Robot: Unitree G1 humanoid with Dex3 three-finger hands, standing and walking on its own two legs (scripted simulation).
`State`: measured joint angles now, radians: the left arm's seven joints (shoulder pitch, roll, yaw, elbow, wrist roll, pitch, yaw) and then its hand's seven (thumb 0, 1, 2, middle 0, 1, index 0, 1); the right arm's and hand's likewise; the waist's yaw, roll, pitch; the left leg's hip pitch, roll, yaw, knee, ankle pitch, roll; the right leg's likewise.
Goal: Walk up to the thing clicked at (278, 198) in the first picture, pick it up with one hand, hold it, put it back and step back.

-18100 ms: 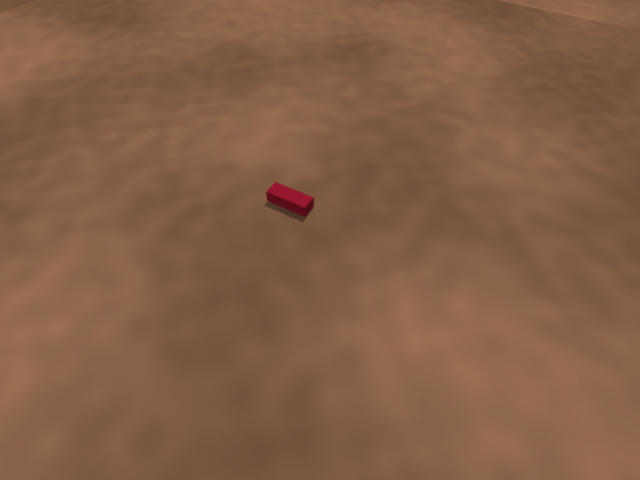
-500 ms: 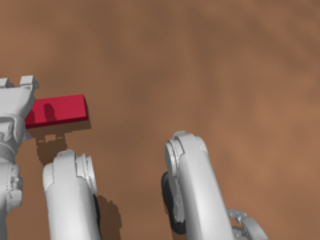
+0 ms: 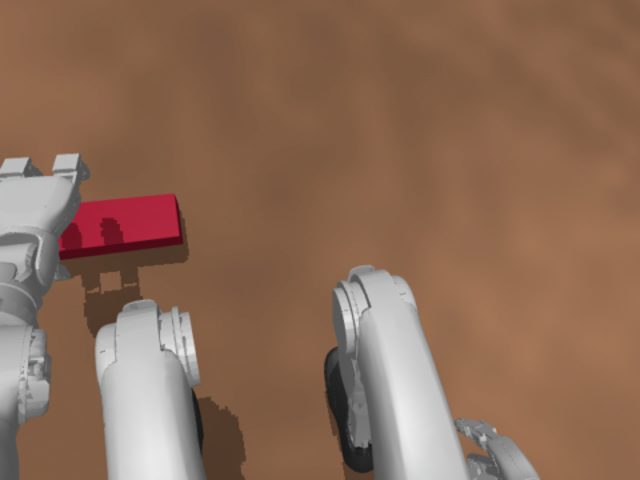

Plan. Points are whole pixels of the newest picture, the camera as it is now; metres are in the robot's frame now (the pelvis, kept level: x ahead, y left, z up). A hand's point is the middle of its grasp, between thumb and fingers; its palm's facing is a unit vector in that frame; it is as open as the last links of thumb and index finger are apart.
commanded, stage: rise first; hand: left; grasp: from above
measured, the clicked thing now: (115, 226) +0.48 +0.24 -0.30
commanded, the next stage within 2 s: approach in 0.20 s
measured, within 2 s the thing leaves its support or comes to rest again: neither
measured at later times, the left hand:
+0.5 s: hand (71, 228) +0.44 +0.26 -0.17, palm faces -0.44 -0.01 -0.90, open 14.1 cm
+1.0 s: hand (77, 217) +0.46 +0.25 -0.18, palm faces -0.46 -0.04 -0.89, open 13.8 cm
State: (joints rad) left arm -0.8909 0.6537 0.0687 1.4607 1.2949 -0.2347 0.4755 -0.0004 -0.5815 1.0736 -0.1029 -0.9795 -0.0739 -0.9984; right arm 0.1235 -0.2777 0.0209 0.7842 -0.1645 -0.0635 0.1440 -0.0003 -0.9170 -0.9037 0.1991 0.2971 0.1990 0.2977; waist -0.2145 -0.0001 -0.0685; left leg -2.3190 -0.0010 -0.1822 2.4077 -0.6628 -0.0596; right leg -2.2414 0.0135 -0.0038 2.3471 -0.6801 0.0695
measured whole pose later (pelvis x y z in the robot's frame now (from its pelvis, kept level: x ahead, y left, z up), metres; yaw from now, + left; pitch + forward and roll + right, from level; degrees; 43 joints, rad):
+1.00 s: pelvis +0.00 +0.00 -0.01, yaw -1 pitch +33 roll -6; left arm -0.93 0.67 0.09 1.47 1.23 -0.16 0.45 0.00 -0.53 1.09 -0.10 -1.07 -0.09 -1.07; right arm 0.17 -0.29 0.06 0.78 -0.18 -0.10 0.21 0.00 -0.92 -0.90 0.20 0.30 0.20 0.30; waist -0.26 0.02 -0.01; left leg -2.33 0.01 -0.20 2.44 -0.68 -0.06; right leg -2.27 0.03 -0.01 2.37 -0.68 0.08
